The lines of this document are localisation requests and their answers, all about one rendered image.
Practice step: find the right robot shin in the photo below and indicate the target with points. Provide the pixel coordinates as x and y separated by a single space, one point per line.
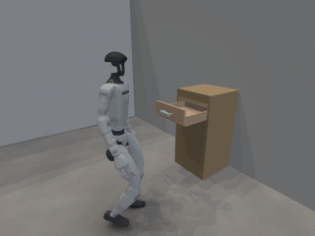
127 198

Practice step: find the robot left forearm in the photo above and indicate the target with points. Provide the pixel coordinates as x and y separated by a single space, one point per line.
127 126

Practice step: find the handle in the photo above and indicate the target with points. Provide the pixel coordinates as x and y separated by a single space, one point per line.
163 112

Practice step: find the cabinet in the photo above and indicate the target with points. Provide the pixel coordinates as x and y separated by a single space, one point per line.
203 148

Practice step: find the humanoid robot head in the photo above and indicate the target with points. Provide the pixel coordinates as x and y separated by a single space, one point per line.
116 58

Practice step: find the robot right forearm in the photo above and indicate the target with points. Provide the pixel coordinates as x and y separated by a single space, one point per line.
110 141

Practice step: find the drawer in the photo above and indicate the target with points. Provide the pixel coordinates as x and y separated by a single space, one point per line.
184 113

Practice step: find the robot right upper arm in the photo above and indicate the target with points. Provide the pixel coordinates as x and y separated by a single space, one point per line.
106 92

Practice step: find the right robot hand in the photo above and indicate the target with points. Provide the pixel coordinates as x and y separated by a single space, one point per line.
121 161

